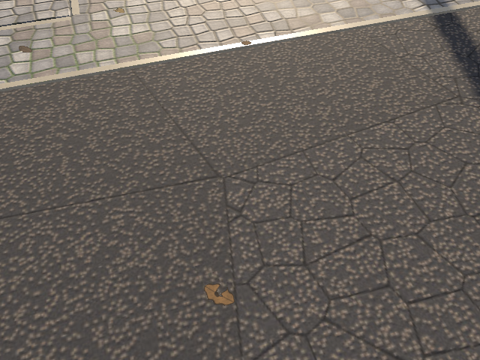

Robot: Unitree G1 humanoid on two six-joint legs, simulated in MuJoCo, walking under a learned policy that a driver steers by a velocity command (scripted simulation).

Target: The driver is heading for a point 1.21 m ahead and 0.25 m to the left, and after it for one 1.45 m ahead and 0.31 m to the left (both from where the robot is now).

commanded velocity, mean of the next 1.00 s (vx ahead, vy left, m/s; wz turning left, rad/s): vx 0.50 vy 0.00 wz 0.00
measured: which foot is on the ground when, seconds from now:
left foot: down 0.00-0.10, up 0.12-0.64, down 0.66-1.00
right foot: up 0.00-0.08, down 0.10-0.66, up 0.68-1.00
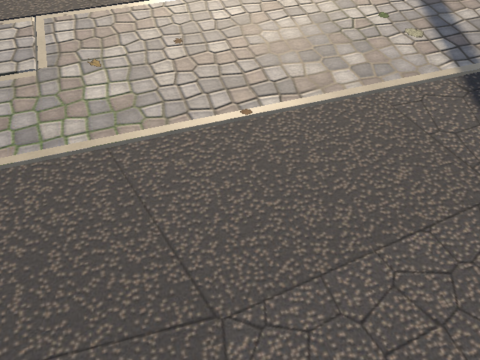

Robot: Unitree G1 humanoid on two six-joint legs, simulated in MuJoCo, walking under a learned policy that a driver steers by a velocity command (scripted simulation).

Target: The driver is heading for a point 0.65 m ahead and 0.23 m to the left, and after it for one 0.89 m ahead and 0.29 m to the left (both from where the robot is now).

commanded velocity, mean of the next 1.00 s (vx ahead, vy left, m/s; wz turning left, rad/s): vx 0.50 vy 0.00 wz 0.38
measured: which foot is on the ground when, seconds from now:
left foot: down 0.00-0.22, up 0.24-0.74, down 0.76-1.00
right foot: up 0.00-0.20, down 0.22-0.78, up 0.80-1.00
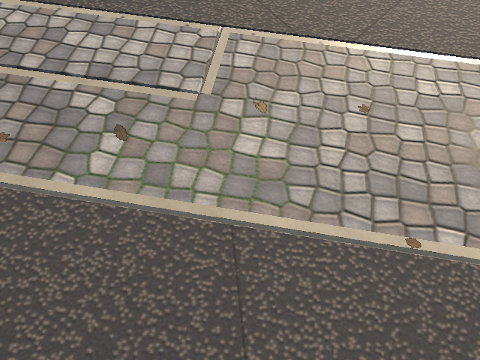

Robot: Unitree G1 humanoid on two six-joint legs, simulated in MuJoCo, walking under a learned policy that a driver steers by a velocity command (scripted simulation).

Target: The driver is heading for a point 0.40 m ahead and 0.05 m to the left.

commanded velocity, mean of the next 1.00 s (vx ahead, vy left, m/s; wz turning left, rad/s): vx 0.25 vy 0.00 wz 0.30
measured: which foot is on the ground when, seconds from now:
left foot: down 0.00-0.28, up 0.30-0.66, down 0.68-1.00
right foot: up 0.00-0.24, down 0.26-1.00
